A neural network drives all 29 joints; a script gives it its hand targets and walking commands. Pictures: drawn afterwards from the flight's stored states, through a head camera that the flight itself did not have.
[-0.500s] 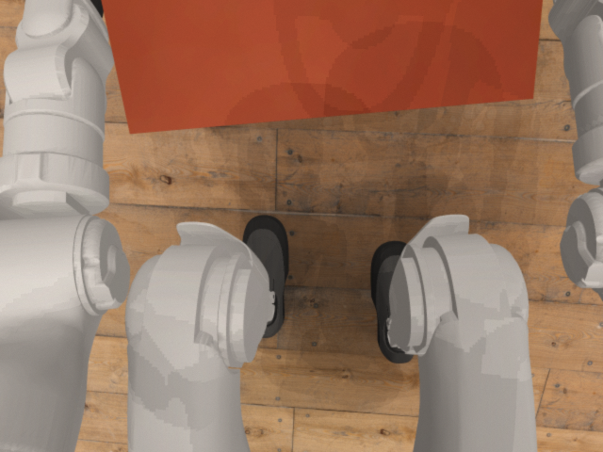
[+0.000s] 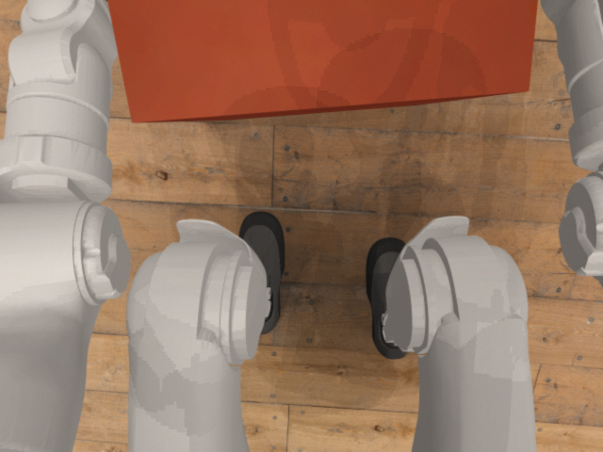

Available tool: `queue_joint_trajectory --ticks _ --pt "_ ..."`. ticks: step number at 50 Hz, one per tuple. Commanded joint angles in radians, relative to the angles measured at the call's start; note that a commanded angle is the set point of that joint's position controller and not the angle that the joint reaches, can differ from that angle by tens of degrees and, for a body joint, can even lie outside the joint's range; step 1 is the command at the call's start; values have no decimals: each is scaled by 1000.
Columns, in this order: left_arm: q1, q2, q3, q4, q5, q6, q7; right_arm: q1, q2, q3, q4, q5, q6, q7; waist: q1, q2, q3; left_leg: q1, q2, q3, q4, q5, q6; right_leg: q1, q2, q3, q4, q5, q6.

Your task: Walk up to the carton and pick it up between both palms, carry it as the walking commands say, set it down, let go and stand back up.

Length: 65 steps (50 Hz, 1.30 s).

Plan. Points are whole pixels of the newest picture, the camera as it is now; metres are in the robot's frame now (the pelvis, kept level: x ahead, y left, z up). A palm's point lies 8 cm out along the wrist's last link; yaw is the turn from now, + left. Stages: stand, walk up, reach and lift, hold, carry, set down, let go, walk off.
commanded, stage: reach and lift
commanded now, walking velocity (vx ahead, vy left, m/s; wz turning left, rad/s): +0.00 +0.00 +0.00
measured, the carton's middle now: out of the picture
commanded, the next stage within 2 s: none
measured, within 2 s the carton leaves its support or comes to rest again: leaves its support in 0.96 s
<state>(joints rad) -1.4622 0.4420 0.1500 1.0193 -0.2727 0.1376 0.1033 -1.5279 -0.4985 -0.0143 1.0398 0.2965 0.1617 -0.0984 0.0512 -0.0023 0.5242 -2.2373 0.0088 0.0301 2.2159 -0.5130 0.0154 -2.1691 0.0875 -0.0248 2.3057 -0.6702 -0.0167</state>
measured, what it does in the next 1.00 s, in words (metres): stands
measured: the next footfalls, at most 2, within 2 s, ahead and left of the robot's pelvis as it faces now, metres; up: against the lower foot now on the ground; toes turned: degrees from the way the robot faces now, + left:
none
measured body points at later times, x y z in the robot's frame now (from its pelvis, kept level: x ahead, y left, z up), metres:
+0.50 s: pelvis +0.00 +0.00 +0.01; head +0.38 +0.00 +0.23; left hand +0.56 +0.21 -0.17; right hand +0.59 -0.16 -0.17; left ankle +0.14 +0.11 -0.32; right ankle +0.10 -0.10 -0.32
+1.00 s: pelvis -0.01 +0.00 +0.01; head +0.37 +0.00 +0.24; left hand +0.56 +0.21 -0.16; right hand +0.59 -0.16 -0.16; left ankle +0.14 +0.11 -0.32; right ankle +0.10 -0.10 -0.32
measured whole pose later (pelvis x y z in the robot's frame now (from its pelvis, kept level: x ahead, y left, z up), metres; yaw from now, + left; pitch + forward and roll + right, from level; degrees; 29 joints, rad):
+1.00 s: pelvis -0.01 +0.00 +0.01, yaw +0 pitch +31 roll +1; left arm -1.51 0.42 0.05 1.05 -0.34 0.15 0.13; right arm -1.60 -0.45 0.07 1.09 0.33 0.15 -0.13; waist 0.03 0.00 0.53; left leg -2.23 0.00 0.02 2.18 -0.49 0.01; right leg -2.16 0.08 -0.03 2.27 -0.64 -0.02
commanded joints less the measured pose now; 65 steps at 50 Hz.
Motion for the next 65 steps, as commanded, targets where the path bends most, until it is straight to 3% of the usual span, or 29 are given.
queue_joint_trajectory --ticks 1,6,12,16,17,20,26,34,38,47,50,55,62,63,65 --pt "-337 188 6 -152 -16 -42 5 -373 -165 -15 -157 -2 -44 0 33 -55 -1670 945 -12 -23 -90 474 -4 490 -55 18 -238 395 27" --pt "-331 136 -13 -159 -19 -46 8 -387 -126 -8 -201 -5 -59 -1 28 -62 -1695 953 -20 -32 -99 501 -3 500 -45 13 -241 427 26" --pt "-355 152 15 -163 16 -53 29 -393 -107 -13 -193 -22 -57 -18 49 -69 -1701 924 -29 -23 -99 494 -4 521 -36 24 -244 432 30" --pt "-389 116 -10 -203 1 -61 34 -412 -77 -1 -211 -22 -62 -29 32 -53 -1737 935 -33 -19 -98 507 -6 548 -30 29 -253 456 25" --pt "-387 90 -29 -167 -14 -57 30 -407 -70 5 -180 -27 -61 -29 11 -55 -1711 923 -34 -20 -98 486 -7 542 -30 26 -256 445 26" --pt "-396 47 -57 -160 -28 -57 25 -422 -35 24 -194 -24 -64 -30 5 -54 -1705 905 -36 -20 -102 471 -6 555 -27 27 -257 443 24" --pt "-431 15 -72 -163 -26 -64 31 -444 53 83 -194 8 -63 -20 43 -68 -1689 892 -41 -11 -116 456 -6 584 -15 37 -262 441 25" --pt "-499 -91 -137 -206 -67 -66 24 -497 146 139 -236 44 -69 -9 33 -46 -1742 940 -51 -5 -125 483 -6 609 -3 37 -270 466 21" --pt "-537 -186 -166 -239 -76 -66 3 -542 255 173 -269 56 -72 14 27 -60 -1772 931 -57 -4 -123 498 -3 648 6 38 -268 511 24" --pt "-720 -559 -277 -324 -95 -44 -85 -699 612 223 -295 60 -66 107 3 -21 -1856 1017 -84 -4 -113 536 -7 616 24 14 -251 513 12" --pt "-787 -650 -312 -405 -113 -37 -110 -735 725 248 -352 67 -56 134 -2 -28 -1924 1054 -95 0 -111 549 -6 644 31 12 -254 529 11" --pt "-816 -687 -339 -486 -118 -5 -113 -753 779 263 -417 90 -26 144 27 -1 -2019 1136 -104 10 -129 573 -8 668 44 7 -267 537 11" --pt "-850 -747 -312 -458 -80 38 -153 -753 857 228 -365 57 21 177 49 -7 -1870 1006 -96 26 -177 403 -6 635 36 17 -310 407 5" --pt "-850 -763 -307 -427 -76 47 -163 -740 859 209 -326 35 30 185 24 -23 -1820 981 -91 21 -188 361 -4 614 31 11 -319 370 4" --pt "-871 -790 -293 -424 -61 57 -183 -736 896 184 -322 15 42 198 30 -13 -1798 953 -90 25 -196 328 -3 604 28 16 -333 342 0"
